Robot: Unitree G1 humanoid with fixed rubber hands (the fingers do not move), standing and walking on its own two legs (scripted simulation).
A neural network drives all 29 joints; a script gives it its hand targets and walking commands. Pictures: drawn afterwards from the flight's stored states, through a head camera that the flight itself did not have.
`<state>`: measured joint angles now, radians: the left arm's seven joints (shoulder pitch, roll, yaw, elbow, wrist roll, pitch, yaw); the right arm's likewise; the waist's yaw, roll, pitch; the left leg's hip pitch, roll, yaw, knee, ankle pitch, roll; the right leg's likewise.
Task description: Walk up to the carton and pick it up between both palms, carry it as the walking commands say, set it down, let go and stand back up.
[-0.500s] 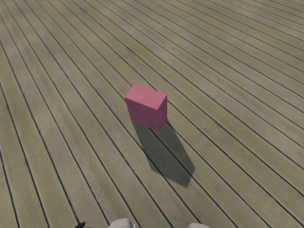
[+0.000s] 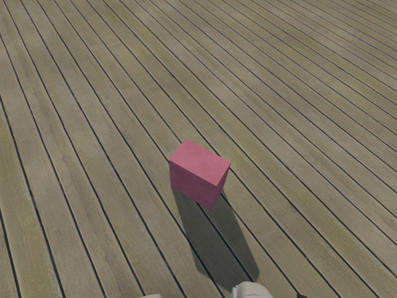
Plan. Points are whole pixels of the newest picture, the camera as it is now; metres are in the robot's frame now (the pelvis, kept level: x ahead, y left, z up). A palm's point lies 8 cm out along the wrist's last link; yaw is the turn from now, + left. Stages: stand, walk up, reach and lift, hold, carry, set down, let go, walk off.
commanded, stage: walk up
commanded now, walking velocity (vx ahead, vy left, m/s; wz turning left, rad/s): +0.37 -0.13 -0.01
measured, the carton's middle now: (198, 175) +0.70 +0.01 -0.63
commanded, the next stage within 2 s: none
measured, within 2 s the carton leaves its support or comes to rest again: neither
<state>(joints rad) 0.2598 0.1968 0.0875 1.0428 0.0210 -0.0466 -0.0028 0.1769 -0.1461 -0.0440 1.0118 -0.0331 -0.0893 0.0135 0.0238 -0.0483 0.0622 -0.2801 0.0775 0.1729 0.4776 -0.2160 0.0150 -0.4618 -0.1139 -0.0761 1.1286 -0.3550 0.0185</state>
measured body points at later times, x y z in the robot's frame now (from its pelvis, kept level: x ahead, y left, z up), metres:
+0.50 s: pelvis +0.16 -0.03 +0.01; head +0.19 -0.07 +0.45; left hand +0.16 +0.21 -0.13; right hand +0.19 -0.27 -0.16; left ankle +0.15 +0.13 -0.67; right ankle +0.18 -0.14 -0.74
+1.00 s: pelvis +0.23 +0.03 +0.00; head +0.24 +0.04 +0.45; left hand +0.23 +0.25 -0.16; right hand +0.29 -0.20 -0.15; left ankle +0.24 +0.13 -0.74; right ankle +0.19 -0.13 -0.74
